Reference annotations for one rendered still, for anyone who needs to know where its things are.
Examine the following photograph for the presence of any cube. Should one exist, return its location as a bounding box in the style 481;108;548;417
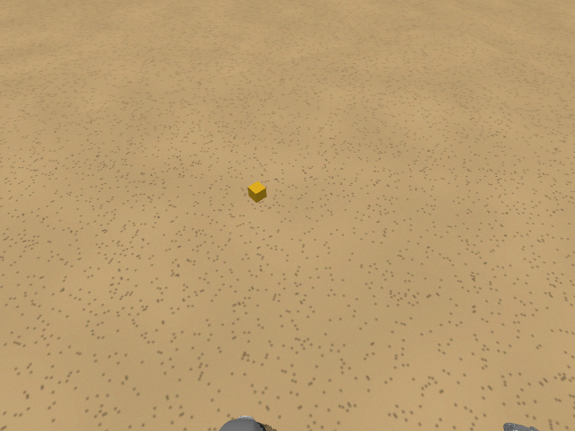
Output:
248;181;267;203

